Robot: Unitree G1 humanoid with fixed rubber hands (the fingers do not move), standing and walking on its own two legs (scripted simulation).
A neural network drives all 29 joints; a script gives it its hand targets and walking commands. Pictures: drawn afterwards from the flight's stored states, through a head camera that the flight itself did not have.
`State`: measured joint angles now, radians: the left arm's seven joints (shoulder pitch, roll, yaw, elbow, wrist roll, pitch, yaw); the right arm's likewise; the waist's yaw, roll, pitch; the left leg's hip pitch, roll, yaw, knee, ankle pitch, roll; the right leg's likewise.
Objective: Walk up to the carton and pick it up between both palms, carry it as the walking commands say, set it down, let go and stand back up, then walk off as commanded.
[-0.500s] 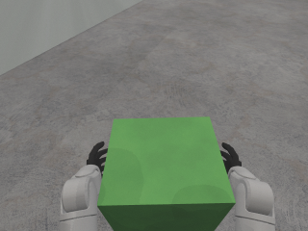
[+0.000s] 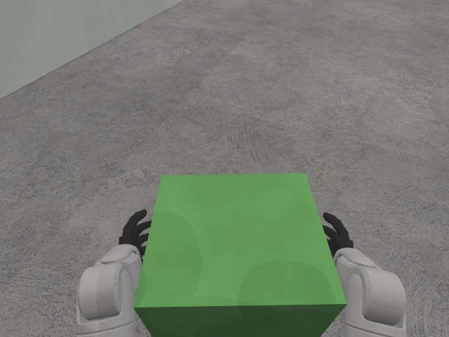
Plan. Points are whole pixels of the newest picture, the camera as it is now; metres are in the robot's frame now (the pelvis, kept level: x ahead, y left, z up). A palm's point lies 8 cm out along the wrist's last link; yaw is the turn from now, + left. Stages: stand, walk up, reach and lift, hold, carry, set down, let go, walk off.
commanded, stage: carry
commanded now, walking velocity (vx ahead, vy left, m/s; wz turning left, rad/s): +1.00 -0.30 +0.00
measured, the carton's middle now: (234, 272) +0.24 +0.00 +0.00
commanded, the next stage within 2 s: none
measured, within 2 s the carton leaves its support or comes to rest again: neither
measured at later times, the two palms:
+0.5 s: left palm (188, 143) +0.53 +0.10 +0.06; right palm (323, 132) +0.57 -0.24 +0.06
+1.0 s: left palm (224, 61) +1.01 +0.00 +0.05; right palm (314, 56) +1.04 -0.33 +0.05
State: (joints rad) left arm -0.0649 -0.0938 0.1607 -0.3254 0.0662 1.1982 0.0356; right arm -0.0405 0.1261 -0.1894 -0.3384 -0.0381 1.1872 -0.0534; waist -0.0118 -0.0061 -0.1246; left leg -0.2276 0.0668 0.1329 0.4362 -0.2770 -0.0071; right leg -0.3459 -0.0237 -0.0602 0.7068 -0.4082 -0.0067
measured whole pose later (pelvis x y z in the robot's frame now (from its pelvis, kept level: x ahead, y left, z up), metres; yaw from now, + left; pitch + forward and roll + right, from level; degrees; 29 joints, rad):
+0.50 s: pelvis +0.31 -0.10 -0.01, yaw +5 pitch +3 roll +1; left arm -0.02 -0.13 0.16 -0.49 0.02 1.15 0.05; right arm -0.02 0.13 -0.18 -0.51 -0.01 1.17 -0.06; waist 0.04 -0.02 -0.01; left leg -0.62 0.07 0.20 0.68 -0.20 -0.01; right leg 0.10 -0.03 -0.23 0.28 -0.43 -0.01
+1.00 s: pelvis +0.77 -0.19 -0.04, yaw +4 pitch +1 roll -2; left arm -0.11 -0.13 0.15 -0.37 0.07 1.15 0.04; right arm -0.06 0.11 -0.23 -0.42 -0.01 1.16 -0.04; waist 0.04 0.01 -0.06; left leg 0.02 0.27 0.08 0.79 -0.43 -0.08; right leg -0.53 -0.04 -0.24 0.62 -0.08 -0.07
